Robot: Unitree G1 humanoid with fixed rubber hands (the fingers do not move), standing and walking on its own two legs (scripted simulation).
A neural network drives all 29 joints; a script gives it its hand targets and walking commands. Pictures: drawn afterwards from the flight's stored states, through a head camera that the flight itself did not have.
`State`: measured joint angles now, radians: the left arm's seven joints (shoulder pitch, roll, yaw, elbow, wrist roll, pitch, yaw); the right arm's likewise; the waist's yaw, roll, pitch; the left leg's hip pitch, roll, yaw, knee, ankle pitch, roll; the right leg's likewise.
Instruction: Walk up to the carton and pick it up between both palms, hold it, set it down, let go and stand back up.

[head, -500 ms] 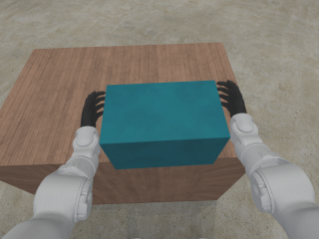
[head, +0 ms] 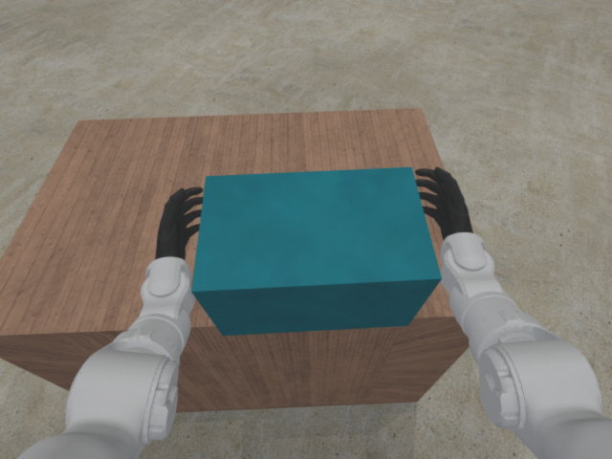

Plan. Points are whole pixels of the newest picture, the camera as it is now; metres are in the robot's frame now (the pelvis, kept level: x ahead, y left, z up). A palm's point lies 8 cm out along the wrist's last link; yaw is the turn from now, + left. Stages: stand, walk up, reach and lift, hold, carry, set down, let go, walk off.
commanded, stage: reach and lift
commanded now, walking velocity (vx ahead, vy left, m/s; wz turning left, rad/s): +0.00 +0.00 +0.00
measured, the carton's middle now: (312, 255) +0.40 +0.01 +0.00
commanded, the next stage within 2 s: hold in 1.82 s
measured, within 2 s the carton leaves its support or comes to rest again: neither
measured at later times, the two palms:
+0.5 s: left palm (170, 219) +0.39 +0.19 +0.12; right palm (484, 203) +0.39 -0.20 +0.13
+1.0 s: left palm (145, 212) +0.36 +0.19 +0.17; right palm (500, 200) +0.36 -0.20 +0.16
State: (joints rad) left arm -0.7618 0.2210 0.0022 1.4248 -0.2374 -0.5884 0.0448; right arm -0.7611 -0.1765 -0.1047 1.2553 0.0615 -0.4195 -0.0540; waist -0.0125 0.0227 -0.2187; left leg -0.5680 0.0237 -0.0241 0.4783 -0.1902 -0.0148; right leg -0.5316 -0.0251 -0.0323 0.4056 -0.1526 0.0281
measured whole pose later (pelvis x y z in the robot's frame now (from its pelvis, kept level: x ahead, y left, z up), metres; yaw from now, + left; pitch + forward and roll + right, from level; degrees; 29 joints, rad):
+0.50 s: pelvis +0.02 -0.01 +0.01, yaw +0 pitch +3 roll -1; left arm -0.50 0.17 0.14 0.73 -0.06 -0.05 0.05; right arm -0.56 -0.20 -0.01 0.76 0.21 -0.01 -0.10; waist -0.04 0.01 -0.12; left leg -0.19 0.03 -0.03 0.31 -0.17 -0.02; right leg -0.16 -0.02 -0.03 0.24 -0.13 0.02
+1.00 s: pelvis +0.00 -0.01 +0.02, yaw +0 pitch -2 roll +0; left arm -0.51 0.12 0.25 0.36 0.13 0.38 -0.04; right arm -0.57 -0.16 -0.12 0.63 0.12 0.20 -0.05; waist -0.03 -0.05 -0.07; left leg -0.10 0.02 -0.02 0.27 -0.13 -0.02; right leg -0.09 -0.02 -0.02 0.24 -0.11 0.02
